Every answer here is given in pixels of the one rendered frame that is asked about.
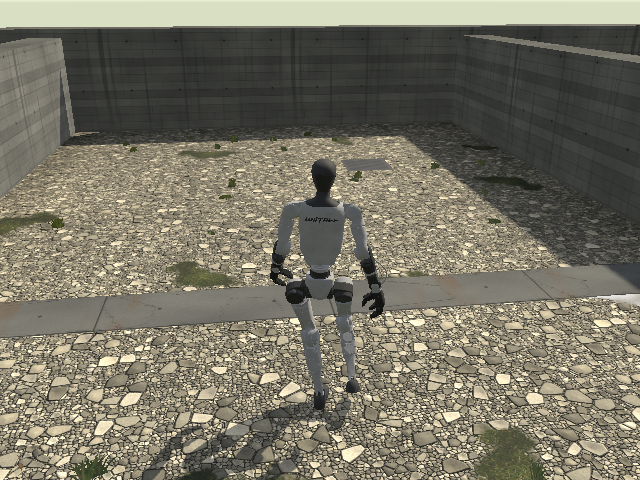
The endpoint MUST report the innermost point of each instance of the robot shin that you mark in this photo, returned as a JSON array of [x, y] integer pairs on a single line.
[[349, 349], [314, 364]]

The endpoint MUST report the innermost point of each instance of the robot right hand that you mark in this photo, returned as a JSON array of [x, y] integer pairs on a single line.
[[378, 304]]

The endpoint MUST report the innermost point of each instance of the robot right upper arm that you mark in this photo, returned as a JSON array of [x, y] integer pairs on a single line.
[[354, 214]]

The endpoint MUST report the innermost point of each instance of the left robot shin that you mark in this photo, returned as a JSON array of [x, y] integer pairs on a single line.
[[314, 364]]

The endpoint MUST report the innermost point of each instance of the robot left upper arm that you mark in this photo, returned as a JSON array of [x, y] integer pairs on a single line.
[[290, 211]]

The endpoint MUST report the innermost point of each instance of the robot left forearm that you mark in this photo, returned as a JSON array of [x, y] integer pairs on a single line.
[[277, 260]]

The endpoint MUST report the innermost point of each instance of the right robot shin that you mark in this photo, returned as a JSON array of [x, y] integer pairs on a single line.
[[349, 349]]

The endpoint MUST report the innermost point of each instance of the robot right forearm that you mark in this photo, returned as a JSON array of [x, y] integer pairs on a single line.
[[371, 273]]

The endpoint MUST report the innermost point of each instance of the robot left hand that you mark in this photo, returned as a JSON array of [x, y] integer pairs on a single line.
[[276, 280]]

